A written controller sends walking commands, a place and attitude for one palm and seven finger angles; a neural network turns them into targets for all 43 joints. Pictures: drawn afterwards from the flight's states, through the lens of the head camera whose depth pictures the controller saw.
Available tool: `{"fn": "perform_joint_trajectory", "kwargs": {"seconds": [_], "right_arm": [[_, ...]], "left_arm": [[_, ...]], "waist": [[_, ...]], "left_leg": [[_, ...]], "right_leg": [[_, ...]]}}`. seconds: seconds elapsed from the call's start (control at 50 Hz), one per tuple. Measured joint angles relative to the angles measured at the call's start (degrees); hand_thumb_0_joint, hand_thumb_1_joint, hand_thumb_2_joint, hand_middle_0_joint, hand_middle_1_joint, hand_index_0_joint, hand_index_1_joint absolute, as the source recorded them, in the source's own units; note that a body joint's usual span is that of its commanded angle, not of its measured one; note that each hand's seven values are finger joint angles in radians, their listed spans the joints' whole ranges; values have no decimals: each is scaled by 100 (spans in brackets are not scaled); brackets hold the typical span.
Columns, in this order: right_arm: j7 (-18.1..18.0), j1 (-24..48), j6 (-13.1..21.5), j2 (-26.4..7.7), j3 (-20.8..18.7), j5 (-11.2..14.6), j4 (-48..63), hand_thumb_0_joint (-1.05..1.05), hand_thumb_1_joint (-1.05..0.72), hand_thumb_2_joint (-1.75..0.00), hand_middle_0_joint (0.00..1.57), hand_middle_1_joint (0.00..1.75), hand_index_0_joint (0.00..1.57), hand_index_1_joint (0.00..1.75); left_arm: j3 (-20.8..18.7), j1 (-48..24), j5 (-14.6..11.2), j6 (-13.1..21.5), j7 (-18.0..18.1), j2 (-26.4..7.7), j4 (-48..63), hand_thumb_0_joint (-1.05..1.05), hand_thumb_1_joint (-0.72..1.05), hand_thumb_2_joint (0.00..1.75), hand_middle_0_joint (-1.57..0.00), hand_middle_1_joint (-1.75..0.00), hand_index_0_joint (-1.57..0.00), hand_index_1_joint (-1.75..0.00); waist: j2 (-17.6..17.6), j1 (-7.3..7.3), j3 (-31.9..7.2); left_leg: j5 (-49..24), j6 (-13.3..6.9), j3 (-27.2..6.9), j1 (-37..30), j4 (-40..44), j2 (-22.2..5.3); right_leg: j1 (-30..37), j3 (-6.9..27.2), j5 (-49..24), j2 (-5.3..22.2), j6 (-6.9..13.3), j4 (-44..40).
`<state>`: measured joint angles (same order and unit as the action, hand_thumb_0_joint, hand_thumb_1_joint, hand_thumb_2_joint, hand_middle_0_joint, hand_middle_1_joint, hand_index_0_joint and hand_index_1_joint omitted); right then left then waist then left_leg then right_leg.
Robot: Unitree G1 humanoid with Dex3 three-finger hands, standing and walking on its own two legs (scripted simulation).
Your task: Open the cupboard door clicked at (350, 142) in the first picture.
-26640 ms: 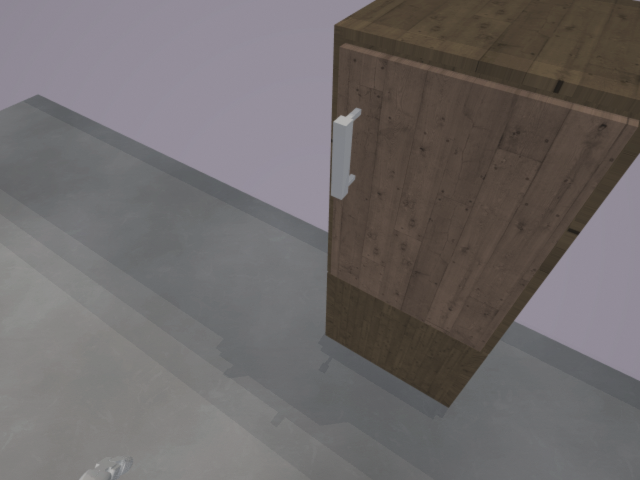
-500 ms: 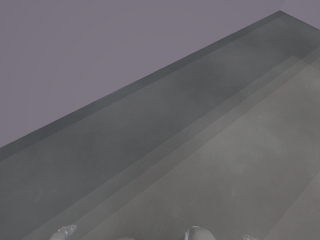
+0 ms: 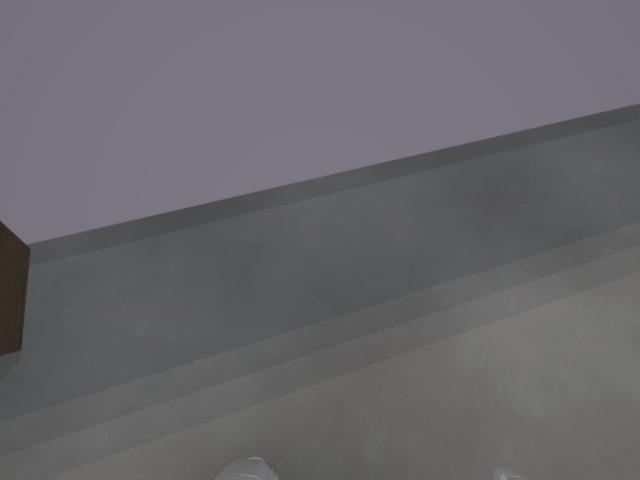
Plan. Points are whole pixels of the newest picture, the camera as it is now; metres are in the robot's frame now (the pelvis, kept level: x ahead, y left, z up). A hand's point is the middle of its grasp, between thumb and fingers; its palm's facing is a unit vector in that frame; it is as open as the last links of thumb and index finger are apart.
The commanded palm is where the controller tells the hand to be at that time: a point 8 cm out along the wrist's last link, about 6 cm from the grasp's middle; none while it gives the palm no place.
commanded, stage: turn to face it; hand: left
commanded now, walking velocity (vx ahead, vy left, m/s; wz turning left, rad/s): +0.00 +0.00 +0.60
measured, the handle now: out of the picture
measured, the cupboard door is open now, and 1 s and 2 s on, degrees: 44 44 44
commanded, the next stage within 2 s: take the last steps up to it in 1.70 s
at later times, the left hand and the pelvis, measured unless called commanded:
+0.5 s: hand out of the picture +0.08 +0.21 -0.15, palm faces +0.25 -0.92 -0.30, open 7.4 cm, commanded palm none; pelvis +0.01 -0.03 -0.01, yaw +16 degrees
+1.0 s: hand out of the picture -0.07 +0.20 -0.18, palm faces +0.59 -0.77 -0.26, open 7.4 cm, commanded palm none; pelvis +0.02 -0.01 +0.00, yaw +35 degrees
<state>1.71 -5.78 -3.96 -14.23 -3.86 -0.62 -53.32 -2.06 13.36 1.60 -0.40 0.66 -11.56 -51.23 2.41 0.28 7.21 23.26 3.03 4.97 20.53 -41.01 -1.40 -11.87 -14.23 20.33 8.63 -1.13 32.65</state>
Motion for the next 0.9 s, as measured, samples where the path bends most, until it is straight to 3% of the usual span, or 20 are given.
{"fn": "perform_joint_trajectory", "kwargs": {"seconds": [0.04,0.1,0.16,0.24,0.34,0.42,0.46,0.48,0.54,0.58,0.62,0.72,0.8,0.86,0.9], "right_arm": [[10,22,93,0,19,-19,91,0,-91,-89,20,30,20,29],[-43,55,226,98,51,-49,176,0,-91,-89,20,30,20,29],[-136,-44,256,157,96,-70,203,0,-90,-89,20,30,20,29],[-180,-193,251,182,128,-71,135,0,-90,-89,20,30,20,30],[-156,-372,218,201,111,-94,66,0,-90,-89,20,30,21,30],[-145,-465,154,164,53,-103,45,0,-90,-89,20,30,21,30],[-147,-521,113,130,12,-75,40,0,-90,-89,20,30,21,30],[-142,-536,93,102,-18,-45,27,0,-90,-89,20,30,21,30],[-118,-474,10,-48,-113,-42,-65,0,-90,-89,20,30,21,30],[-84,-445,-34,-105,-149,-55,-108,0,-90,-89,20,30,20,30],[-55,-420,-55,-112,-150,-52,-128,0,-90,-89,20,30,20,29],[-25,-305,-79,-58,-89,-31,-156,0,-91,-89,20,30,20,29],[-15,-95,-46,-26,-29,-14,-128,0,-91,-89,20,30,20,29],[-7,22,59,-12,13,-19,-2,0,-91,-89,20,30,20,29],[-23,87,177,16,6,-44,95,0,-91,-89,20,30,20,29]], "left_arm": [[-54,91,-38,-50,-24,-86,-40,1,90,90,-21,-30,-21,-30],[-132,-47,-56,-279,2,-272,-162,1,90,90,-21,-30,-21,-30],[-199,-231,-47,-354,2,-360,-194,1,90,90,-21,-30,-20,-30],[-219,-405,-44,-296,-40,-391,-63,1,91,90,-20,-30,-20,-30],[-200,-590,-54,-265,-39,-376,97,1,91,90,-20,-30,-20,-30],[-153,-706,-82,-218,-33,-306,201,1,91,90,-20,-30,-20,-30],[-118,-691,-96,-140,-30,-271,271,1,91,90,-20,-30,-20,-30],[-108,-662,-72,-73,-16,-246,296,1,91,90,-20,-30,-20,-30],[-4,-572,-35,-12,31,-61,262,1,90,90,-20,-30,-20,-30],[36,-454,-50,-25,49,33,221,1,90,90,-20,-30,-20,-30],[53,-350,-59,-34,57,88,167,1,90,90,-21,-30,-20,-30],[61,-155,-38,6,44,135,82,1,90,90,-21,-30,-21,-30],[4,-11,-6,17,27,39,20,1,91,90,-21,-30,-21,-30],[-66,142,-31,-20,2,-113,-56,1,91,90,-21,-30,-21,-30],[-124,144,-73,-137,-9,-248,-144,1,90,90,-21,-30,-21,-30]], "waist": [[37,4,-58],[161,36,-26],[96,33,-70],[-32,37,-149],[-171,-49,-223],[-309,-158,-236],[-357,-182,-270],[-377,-165,-290],[-539,-206,-204],[-532,-231,-188],[-457,-258,-173],[-192,-190,-85],[-58,-38,4],[39,11,-24],[120,15,-42]], "left_leg": [[-702,-190,36,-267,686,43],[-561,-518,-82,-104,409,157],[-650,-520,-288,-169,678,179],[-937,-516,-525,-313,1127,220],[-1065,-436,-837,-326,1292,260],[-1037,-307,-1106,-183,1143,311],[-950,-213,-1239,-35,923,378],[-754,-212,-1257,92,675,402],[300,-149,-1085,631,-1103,430],[223,-62,-856,890,-2090,356],[72,24,-673,969,-2480,231],[138,115,-384,642,-1634,9],[196,40,-157,224,-508,-10],[-466,-92,35,-232,566,79],[-801,-402,-14,-181,548,173]], "right_leg": [[-175,-103,252,109,-100,502],[-862,582,1144,-34,-292,2101],[-1396,1012,852,-257,-371,3031],[-1666,1321,351,-359,-441,3069],[-1455,1446,339,-477,-458,2167],[-1009,1411,328,-670,-396,1145],[-590,1355,-83,-748,-342,248],[-470,1329,-228,-751,-161,-41],[-361,1081,-147,-699,170,24],[-192,946,-177,-610,196,-156],[-41,809,-236,-518,193,-342],[183,445,-218,-283,161,-493],[198,155,-14,-120,76,-237],[76,-38,299,51,-50,283],[-354,231,775,134,-194,1273]]}}
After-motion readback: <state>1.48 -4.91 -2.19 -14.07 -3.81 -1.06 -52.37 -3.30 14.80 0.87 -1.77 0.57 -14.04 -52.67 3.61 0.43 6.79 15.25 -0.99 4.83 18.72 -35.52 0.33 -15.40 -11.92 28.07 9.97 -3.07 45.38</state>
